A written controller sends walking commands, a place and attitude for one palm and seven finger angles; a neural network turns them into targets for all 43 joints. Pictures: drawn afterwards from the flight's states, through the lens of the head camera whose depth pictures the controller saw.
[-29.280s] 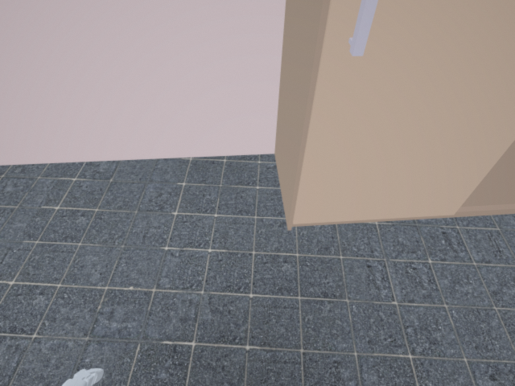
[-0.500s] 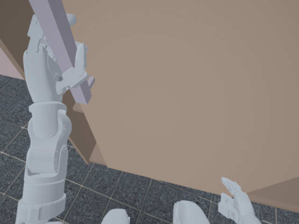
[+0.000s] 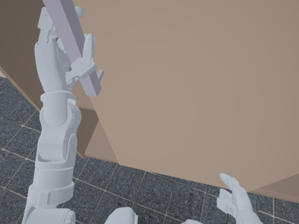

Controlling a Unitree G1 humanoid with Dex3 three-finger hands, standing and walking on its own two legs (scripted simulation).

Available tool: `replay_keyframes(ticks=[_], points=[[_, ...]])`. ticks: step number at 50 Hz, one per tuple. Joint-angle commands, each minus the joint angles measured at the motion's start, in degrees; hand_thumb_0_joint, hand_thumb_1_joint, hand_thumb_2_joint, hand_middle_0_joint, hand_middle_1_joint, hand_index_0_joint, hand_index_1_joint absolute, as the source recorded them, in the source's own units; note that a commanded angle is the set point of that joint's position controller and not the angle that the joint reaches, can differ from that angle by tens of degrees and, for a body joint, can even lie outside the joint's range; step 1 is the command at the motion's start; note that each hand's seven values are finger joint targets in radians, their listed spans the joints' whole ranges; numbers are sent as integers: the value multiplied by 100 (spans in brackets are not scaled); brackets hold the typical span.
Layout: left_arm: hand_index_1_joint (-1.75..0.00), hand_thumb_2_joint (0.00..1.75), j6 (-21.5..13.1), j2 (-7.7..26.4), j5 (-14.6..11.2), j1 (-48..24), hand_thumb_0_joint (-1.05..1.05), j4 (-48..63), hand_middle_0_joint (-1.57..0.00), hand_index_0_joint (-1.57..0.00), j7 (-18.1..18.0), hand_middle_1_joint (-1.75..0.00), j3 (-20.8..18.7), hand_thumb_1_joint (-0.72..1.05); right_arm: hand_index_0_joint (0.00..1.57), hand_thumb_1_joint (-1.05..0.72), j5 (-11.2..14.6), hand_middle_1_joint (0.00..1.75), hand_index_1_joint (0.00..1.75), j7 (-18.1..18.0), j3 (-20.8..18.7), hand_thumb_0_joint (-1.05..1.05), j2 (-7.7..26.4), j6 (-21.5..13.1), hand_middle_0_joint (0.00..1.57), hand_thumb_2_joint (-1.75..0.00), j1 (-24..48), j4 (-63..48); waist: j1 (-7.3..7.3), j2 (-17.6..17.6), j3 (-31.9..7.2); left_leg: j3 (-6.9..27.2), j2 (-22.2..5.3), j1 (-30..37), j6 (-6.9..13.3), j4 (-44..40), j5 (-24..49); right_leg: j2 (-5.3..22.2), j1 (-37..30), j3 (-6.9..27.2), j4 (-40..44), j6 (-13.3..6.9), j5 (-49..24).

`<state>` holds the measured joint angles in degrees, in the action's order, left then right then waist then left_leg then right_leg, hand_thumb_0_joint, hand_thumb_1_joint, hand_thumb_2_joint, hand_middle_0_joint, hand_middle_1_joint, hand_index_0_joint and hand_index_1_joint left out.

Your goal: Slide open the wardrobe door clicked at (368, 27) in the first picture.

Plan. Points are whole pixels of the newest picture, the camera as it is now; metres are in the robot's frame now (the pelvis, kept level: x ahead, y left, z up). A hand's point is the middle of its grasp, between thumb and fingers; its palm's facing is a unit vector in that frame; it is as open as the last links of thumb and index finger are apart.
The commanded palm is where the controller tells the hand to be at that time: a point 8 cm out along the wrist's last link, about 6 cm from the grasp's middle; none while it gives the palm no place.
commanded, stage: step sideways, sliding the door along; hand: left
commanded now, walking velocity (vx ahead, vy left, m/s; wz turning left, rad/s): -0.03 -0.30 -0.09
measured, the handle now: (83, 42) +0.39 +0.19 +0.24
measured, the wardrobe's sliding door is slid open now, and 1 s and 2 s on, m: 0.25 0.49 0.69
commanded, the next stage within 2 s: none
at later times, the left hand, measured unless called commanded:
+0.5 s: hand (154, 70) +0.35 +0.05 +0.24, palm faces +0.27 -0.96 -0.06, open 7.0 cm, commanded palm +0.32 +0.03 +0.22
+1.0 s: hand (218, 80) +0.34 -0.06 +0.24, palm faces +0.28 -0.96 -0.05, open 7.0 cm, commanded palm +0.32 -0.08 +0.21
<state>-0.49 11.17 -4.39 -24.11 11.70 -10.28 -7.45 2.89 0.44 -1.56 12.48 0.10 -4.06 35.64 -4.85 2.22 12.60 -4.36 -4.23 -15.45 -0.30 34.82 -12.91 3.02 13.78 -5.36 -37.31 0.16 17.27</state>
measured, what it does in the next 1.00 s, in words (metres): steps to the right: right foot, then left foot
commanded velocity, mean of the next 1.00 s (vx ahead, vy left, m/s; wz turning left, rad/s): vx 0.10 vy -0.30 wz -0.06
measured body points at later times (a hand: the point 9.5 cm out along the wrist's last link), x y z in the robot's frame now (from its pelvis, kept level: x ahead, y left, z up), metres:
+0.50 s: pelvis -0.02 -0.13 -0.01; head +0.04 -0.13 +0.43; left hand +0.33 +0.10 +0.24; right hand +0.21 -0.31 -0.11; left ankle +0.02 +0.08 -0.71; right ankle -0.01 -0.29 -0.73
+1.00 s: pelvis -0.02 -0.26 -0.01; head +0.04 -0.24 +0.43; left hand +0.32 -0.01 +0.24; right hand +0.20 -0.43 -0.11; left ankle +0.03 -0.01 -0.72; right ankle +0.00 -0.40 -0.73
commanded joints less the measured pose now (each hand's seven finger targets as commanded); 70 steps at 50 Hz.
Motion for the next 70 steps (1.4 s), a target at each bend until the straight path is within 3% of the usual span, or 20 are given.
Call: replay_keyframes(ticks=[1, 8, 17, 21, 24, 26, 28, 30, 33, 38, 44, 48, 50, 51, 53, 56, 58, 59, 61, 70], points=[[-140, 90, -1045, -423, -82, -2373, 0, 1747, -45, -45, 623, -140, 1724, 90, 20, -90, -47, 30, 30, 182, -372, 0, 636, -216, 20, -90, 578, -1227, 628, 627, -3240, 2598, -2646, 2684, 1210, -1295, 3714, -124, 1341, 895, -3278, -72, 1504], [-140, 90, -914, -596, 68, -2980, 0, 1640, -45, -45, 698, -140, 1887, 90, 20, -90, 2, 30, 30, 147, -320, 0, 505, -201, 20, -90, 323, -1070, 664, 1074, -2557, 867, -2119, 2396, 1056, -1331, 2299, -4, 2305, 451, -4191, 108, 556], [-140, 90, -868, -409, 41, -3019, 0, 721, -45, -45, 708, -140, 1633, 90, 20, -90, 26, 30, 30, 49, -208, 0, 421, -421, 20, -90, 277, -1177, 662, 1887, -2371, 297, -1766, 1209, 584, -878, 1222, -339, 81, -211, -557, 100, 769], [-140, 90, -911, 125, 112, -3222, 0, 683, -45, -45, 669, -140, 1399, 90, 20, -90, 137, 30, 30, -8, -60, 0, 196, -510, 20, -90, 339, -912, 615, 75, -2617, 115, -671, 761, 76, 1143, 517, 59, -1098, 238, 1894, -42, -1557], [-140, 90, -853, 492, 86, -3488, 0, 883, -45, -45, 606, -140, 1145, 90, 20, -90, 60, 30, 30, -101, -223, 0, 378, -475, 20, -90, 656, -828, 391, -3248, -1960, 599, 190, -1218, -137, 3492, -2227, 1566, -875, 2880, 1917, -1246, -2679], [-140, 90, -900, -240, -53, -3433, 0, 1473, -45, -45, 522, -140, 1604, 90, 20, -90, 10, 30, 30, -142, -128, 0, 245, -448, 20, -90, 627, -629, 598, -1803, -2163, 609, -3, -863, -61, 1961, -2146, 1378, -1249, 1725, 1069, -1308, -3246], [-140, 90, -1023, -269, -23, -3045, 0, 1416, -45, -45, 508, -140, 1638, 90, 20, -90, 9, 30, 30, -146, -183, 0, 268, -318, 20, -90, 453, -637, 815, -1031, -2702, -106, 1, 973, -31, -1681, 624, 676, -1119, 522, -639, -624, -3541], [-140, 90, -1200, -549, -122, -2770, 0, 1575, -45, -45, 661, -140, 1893, 90, 20, -90, -70, 30, 30, 38, -455, 0, 574, -318, 20, -90, 636, -1035, 583, 942, -3220, 2364, -2492, 3046, 999, -1248, 4412, -42, 1257, 525, -2556, -89, 1317], [-140, 90, -1225, -268, -52, -3206, 0, 1754, -45, -45, 693, -140, 1613, 90, 20, -90, -88, 30, 30, 187, -398, 0, 542, -196, 20, -90, 658, -994, 669, 889, -2480, 2385, -2595, 1920, 1457, -1466, 2689, 31, 1734, 904, -3670, -17, 1235], [-140, 90, -1090, -596, 51, -3000, 0, 1489, -45, -45, 780, -140, 1909, 90, 20, -90, -9, 30, 30, 186, -336, 0, 484, -285, 20, -90, 332, -1101, 642, 1330, -2545, 727, -2085, 2081, 1001, -1266, 2410, -24, 1516, 281, -3031, 48, 838], [-140, 90, -1070, -341, 30, -2950, 0, 1058, -45, -45, 760, -140, 1625, 90, 20, -90, 0, 30, 30, 165, -269, 0, 475, -414, 20, -90, 271, -1223, 634, 1952, -2383, 323, -1890, 1307, 634, -847, 2150, -316, 8, -207, -769, 86, 879], [-140, 90, -1019, 65, 86, -3035, 0, 966, -45, -45, 754, -140, 1387, 90, 20, -90, 133, 30, 30, 117, -138, 0, 286, -467, 20, -90, 330, -1092, 598, 579, -2570, 291, -1028, 1146, 166, 836, 1293, -36, -1015, 18, 1679, 101, -1407], [-140, 90, -933, 738, 113, -2927, 0, 876, -45, -45, 636, -140, 910, 90, 20, -90, 128, 30, 30, 18, -178, 0, 180, -453, 20, -90, 393, -1027, 545, -2231, -2427, 200, 102, -809, -226, 2678, -1986, 1364, -1647, 1997, 1587, -772, -4123], [-140, 90, -826, 796, 9, -2895, 0, 1026, -45, -45, 603, -140, 893, 90, 20, -90, 71, 30, 30, -40, -242, 0, 468, -485, 20, -90, 583, -955, 389, -2746, -2316, 642, 220, -1005, -189, 3444, -2419, 1617, -1197, 2875, 1747, -1156, -3457], [-140, 90, -869, 71, -85, -2781, 0, 1744, -45, -45, 509, -140, 1321, 90, 20, -90, 18, 30, 30, -71, -102, 0, 240, -441, 20, -90, 587, -764, 503, -1719, -2099, 717, 43, -1176, -109, 2771, -2279, 1520, -1507, 2081, 1102, -1388, -4092], [-140, 90, -1044, 49, -47, -2607, 0, 1861, -45, -45, 448, -140, 1406, 90, 20, -90, 8, 30, 30, -104, -178, 0, 279, -295, 20, -90, 540, -765, 734, -940, -2747, -149, -31, 881, -64, -1730, 712, 759, -1462, 684, -509, -599, -4215], [-140, 90, -1203, -265, -143, -2375, 0, 1846, -45, -45, 595, -140, 1623, 90, 20, -90, -39, 30, 30, 63, -469, 0, 598, -302, 20, -90, 588, -1095, 519, 907, -3291, 2182, -2577, 3139, 1026, -1254, 4953, -8, 1121, 477, -2272, -28, 1160], [-140, 90, -1164, -234, -44, -2381, 0, 1521, -45, -45, 683, -140, 1513, 90, 20, -90, 32, 30, 30, 180, -568, 0, 794, -340, 20, -90, 405, -1176, 529, 158, -3402, 1960, -2740, 3127, 1288, -1027, 4807, -244, 1599, 714, -3553, -46, 1470], [-140, 90, -1281, -108, -118, -3086, 0, 2214, -45, -45, 662, -140, 1466, 90, 20, -90, -141, 30, 30, 207, -410, 0, 560, -295, 20, -90, 622, -1114, 633, 1129, -2966, 2391, -2676, 2224, 1406, -1366, 3460, -9, 1651, 1024, -4115, 7, 1322], [-140, 90, -982, -201, 45, -2944, 0, 1268, -45, -45, 761, -140, 1490, 90, 20, -90, -31, 30, 30, 133, -324, 0, 523, -298, 20, -90, 152, -1190, 622, 1851, -2596, 335, -2049, 2167, 914, -1289, 2384, -2, 2009, 42, -3633, 178, 821]])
